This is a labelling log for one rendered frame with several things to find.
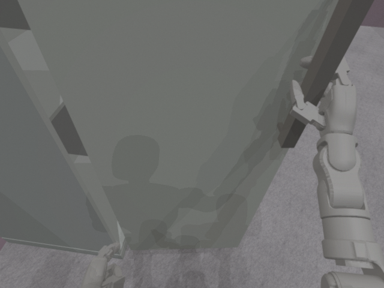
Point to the fridge door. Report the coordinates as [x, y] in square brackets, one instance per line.
[177, 103]

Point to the right robot upper arm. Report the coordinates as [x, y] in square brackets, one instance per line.
[349, 280]

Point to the robot right hand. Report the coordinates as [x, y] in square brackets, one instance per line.
[338, 102]

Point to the robot right forearm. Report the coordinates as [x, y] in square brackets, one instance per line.
[347, 229]

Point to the handle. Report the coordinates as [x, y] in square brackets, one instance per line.
[340, 31]

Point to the robot left hand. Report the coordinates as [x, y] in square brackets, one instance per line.
[98, 273]

